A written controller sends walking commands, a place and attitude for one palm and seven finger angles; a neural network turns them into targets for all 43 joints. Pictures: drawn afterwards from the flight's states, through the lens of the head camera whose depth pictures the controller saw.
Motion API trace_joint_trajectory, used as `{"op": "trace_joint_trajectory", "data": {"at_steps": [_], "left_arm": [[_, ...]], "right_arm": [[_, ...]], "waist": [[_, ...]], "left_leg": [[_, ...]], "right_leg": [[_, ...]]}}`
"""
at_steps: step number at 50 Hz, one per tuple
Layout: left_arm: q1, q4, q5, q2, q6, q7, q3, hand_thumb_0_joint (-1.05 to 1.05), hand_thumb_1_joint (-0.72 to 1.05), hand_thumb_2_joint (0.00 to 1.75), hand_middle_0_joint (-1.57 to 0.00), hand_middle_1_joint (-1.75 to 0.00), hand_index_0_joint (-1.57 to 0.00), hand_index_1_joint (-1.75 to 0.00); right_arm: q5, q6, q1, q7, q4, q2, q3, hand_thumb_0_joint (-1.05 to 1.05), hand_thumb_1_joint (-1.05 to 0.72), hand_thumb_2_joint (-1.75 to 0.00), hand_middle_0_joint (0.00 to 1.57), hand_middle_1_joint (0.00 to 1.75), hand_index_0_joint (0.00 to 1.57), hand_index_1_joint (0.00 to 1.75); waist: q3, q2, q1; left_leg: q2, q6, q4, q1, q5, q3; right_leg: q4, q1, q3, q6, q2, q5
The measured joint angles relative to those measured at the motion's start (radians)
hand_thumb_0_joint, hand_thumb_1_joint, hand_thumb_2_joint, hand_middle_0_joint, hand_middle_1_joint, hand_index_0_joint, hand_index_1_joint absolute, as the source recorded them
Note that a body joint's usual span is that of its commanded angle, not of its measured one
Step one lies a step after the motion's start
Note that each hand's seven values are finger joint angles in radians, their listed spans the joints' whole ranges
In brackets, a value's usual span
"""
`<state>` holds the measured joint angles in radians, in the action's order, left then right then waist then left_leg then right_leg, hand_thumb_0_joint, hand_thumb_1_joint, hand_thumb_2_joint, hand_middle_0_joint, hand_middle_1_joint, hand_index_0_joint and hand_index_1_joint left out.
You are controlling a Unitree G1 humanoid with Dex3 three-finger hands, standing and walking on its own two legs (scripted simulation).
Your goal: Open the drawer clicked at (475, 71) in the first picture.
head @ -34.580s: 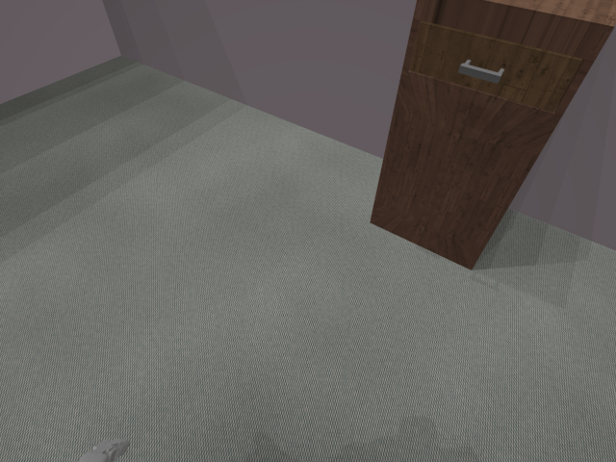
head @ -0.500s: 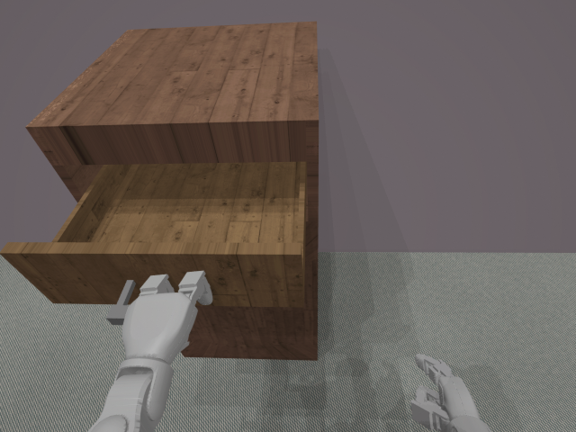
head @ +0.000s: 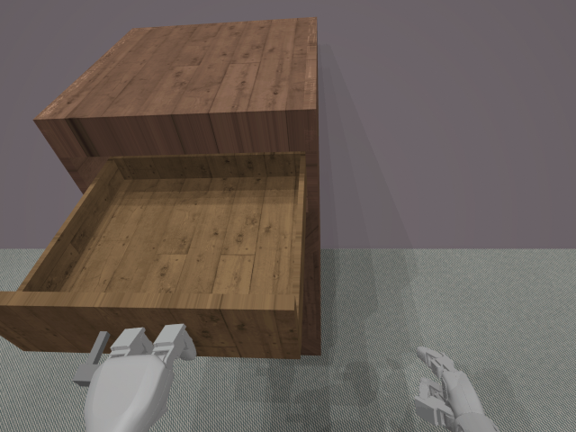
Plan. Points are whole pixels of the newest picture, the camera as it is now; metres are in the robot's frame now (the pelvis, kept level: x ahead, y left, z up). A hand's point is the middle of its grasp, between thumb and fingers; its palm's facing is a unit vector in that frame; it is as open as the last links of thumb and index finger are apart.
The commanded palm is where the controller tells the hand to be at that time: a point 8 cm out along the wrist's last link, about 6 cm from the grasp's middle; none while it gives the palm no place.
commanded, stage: pull the drawer open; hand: left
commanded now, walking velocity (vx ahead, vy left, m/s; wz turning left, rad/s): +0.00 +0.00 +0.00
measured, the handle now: (129, 358) +0.19 +0.23 +0.05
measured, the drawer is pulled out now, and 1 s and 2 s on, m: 0.30 0.28 0.28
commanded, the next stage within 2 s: open the thumb to release the handle in 0.18 s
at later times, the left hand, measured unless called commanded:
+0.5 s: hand (163, 380) +0.18 +0.19 +0.03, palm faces +0.08 -0.15 -0.99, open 6.3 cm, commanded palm +0.14 +0.19 +0.08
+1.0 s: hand (159, 390) +0.16 +0.19 +0.03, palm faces +0.05 -0.17 -0.98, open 13.7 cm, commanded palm +0.13 +0.19 +0.08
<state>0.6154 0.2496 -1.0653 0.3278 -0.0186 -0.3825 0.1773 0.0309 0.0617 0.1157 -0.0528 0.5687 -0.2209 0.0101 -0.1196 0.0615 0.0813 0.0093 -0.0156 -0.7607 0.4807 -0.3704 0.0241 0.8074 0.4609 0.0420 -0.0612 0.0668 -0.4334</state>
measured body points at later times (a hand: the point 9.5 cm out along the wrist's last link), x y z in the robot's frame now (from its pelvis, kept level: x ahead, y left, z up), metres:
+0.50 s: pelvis +0.00 +0.00 -0.01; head +0.01 -0.04 +0.44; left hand +0.17 +0.19 +0.08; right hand +0.22 -0.19 -0.11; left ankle +0.01 +0.13 -0.71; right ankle -0.01 -0.08 -0.71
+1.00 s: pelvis +0.00 +0.01 +0.00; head +0.00 -0.03 +0.45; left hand +0.16 +0.20 +0.08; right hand +0.22 -0.19 -0.09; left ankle +0.01 +0.13 -0.71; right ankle -0.01 -0.08 -0.71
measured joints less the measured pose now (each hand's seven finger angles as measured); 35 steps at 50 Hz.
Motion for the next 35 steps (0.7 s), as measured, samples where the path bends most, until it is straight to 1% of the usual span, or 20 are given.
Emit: {"op": "trace_joint_trajectory", "data": {"at_steps": [5,14,16,18,21,24,27,35], "left_arm": [[0.021,0.021,0.005,-0.005,0.013,-0.008,-0.012,0.01,0.72,0.79,-0.42,-1.35,-0.42,-1.35],[0.055,0.052,-0.007,-0.002,0.02,-0.043,-0.011,0.01,0.72,0.81,-0.42,-1.35,-0.42,-1.35],[0.03,0.042,-0.023,0.004,-0.003,-0.059,0.012,0.01,0.72,0.82,-0.42,-1.35,-0.42,-1.35],[-0.02,0.016,-0.034,-0.001,-0.015,-0.069,0.028,0.0,0.71,0.82,-0.42,-1.35,-0.41,-1.35],[-0.076,-0.016,-0.033,-0.014,-0.033,-0.069,0.041,0.0,0.68,0.81,-0.41,-1.34,-0.43,-1.35],[-0.106,-0.033,-0.014,-0.027,-0.063,-0.045,0.053,0.0,0.6,0.78,-0.4,-1.33,-0.44,-1.34],[-0.116,-0.043,-0.002,-0.031,-0.083,-0.021,0.055,0.0,0.47,0.72,-0.39,-1.31,-0.43,-1.32],[-0.099,-0.029,0.001,-0.022,-0.077,0.017,0.046,0.0,0.0,0.52,-0.35,-1.26,-0.38,-1.26]], "right_arm": [[0.005,-0.003,-0.001,-0.01,-0.015,0.009,-0.012,0.01,-0.91,-0.9,0.2,0.3,0.2,0.3],[0.009,-0.001,0.009,-0.014,-0.015,0.009,-0.014,0.01,-0.91,-0.9,0.2,0.3,0.2,0.3],[0.016,0.001,0.01,-0.008,-0.01,0.002,-0.009,0.01,-0.91,-0.9,0.2,0.3,0.2,0.3],[0.02,-0.001,0.009,0.004,0.001,-0.005,0.001,0.01,-0.91,-0.9,0.2,0.3,0.2,0.3],[0.013,0.002,0.002,0.017,0.018,-0.007,0.004,0.01,-0.91,-0.9,0.2,0.3,0.2,0.3],[0.0,0.006,0.002,0.025,0.026,0.001,0.001,0.01,-0.91,-0.9,0.2,0.3,0.2,0.3],[-0.009,0.006,0.003,0.032,0.028,0.01,-0.009,0.01,-0.91,-0.9,0.2,0.3,0.2,0.3],[-0.013,-0.004,-0.003,0.023,0.005,0.011,-0.022,0.01,-0.91,-0.9,0.2,0.3,0.2,0.3]], "waist": [[-0.002,-0.004,-0.003],[-0.011,-0.011,0.0],[-0.008,-0.003,-0.002],[0.0,0.007,0.006],[0.003,0.012,0.013],[-0.001,0.01,0.013],[-0.006,0.003,0.009],[0.001,-0.013,0.003]], "left_leg": [[0.002,0.001,-0.02,0.017,-0.009,0.004],[0.003,0.003,-0.049,0.049,-0.028,0.009],[-0.003,0.005,-0.059,0.059,-0.03,-0.002],[-0.007,0.006,-0.069,0.068,-0.03,-0.013],[-0.011,0.007,-0.069,0.071,-0.026,-0.015],[-0.013,0.007,-0.052,0.055,-0.018,-0.013],[-0.013,0.007,-0.031,0.032,-0.01,-0.01],[-0.005,0.003,-0.007,-0.001,0.002,-0.01]], "right_leg": [[0.019,0.018,0.003,0.001,0.002,-0.007],[0.046,0.05,0.009,0.003,0.004,-0.022],[0.051,0.053,-0.002,0.005,-0.001,-0.026],[0.054,0.055,-0.014,0.006,-0.005,-0.029],[0.056,0.058,-0.016,0.008,-0.009,-0.027],[0.045,0.045,-0.013,0.009,-0.012,-0.022],[0.028,0.025,-0.01,0.008,-0.012,-0.014],[-0.002,-0.009,-0.009,0.004,-0.004,0.002]]}}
